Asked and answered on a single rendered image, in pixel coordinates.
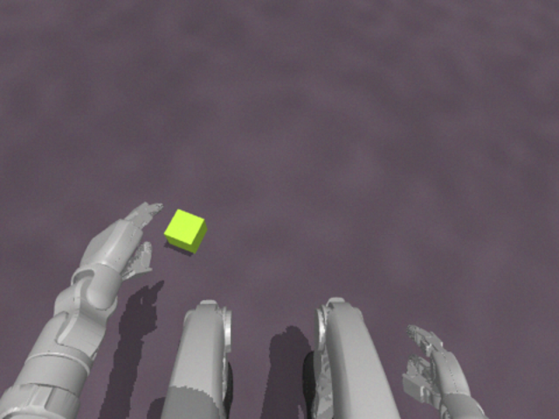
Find left robot hand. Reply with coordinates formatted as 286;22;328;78
79;202;163;281

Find cube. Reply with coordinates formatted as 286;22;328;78
164;209;207;254

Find right robot arm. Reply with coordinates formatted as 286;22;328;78
439;394;489;419

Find right robot hand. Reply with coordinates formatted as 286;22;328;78
403;325;471;412

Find left robot arm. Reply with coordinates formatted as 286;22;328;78
0;264;123;419

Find right robot foot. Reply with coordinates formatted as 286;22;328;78
302;351;334;419

